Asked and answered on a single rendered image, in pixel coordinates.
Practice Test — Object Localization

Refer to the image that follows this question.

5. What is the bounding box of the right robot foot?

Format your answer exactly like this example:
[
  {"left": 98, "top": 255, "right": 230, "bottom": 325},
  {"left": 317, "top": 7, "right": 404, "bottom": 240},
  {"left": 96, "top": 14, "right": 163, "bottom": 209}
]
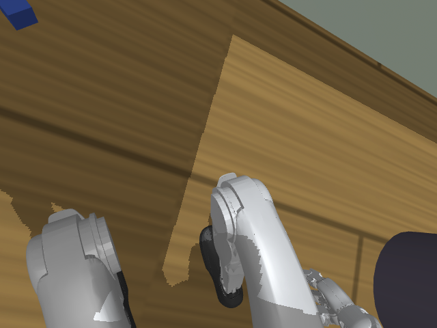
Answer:
[{"left": 199, "top": 225, "right": 243, "bottom": 308}]

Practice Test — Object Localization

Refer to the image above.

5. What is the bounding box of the left robot foot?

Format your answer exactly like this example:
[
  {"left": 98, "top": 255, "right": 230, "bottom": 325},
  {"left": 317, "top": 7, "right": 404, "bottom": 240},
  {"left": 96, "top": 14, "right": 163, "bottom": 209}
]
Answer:
[{"left": 117, "top": 271, "right": 137, "bottom": 328}]

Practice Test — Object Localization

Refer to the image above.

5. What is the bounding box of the right robot arm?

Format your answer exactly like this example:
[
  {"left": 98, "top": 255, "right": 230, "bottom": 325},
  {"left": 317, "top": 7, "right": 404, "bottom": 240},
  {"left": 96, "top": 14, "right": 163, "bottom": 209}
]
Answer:
[{"left": 337, "top": 305, "right": 382, "bottom": 328}]

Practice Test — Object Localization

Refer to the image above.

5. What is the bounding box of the right robot hand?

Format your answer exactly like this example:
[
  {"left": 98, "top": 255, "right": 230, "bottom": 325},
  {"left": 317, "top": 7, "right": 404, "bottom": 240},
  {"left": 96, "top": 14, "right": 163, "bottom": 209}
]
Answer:
[{"left": 303, "top": 269, "right": 354, "bottom": 327}]

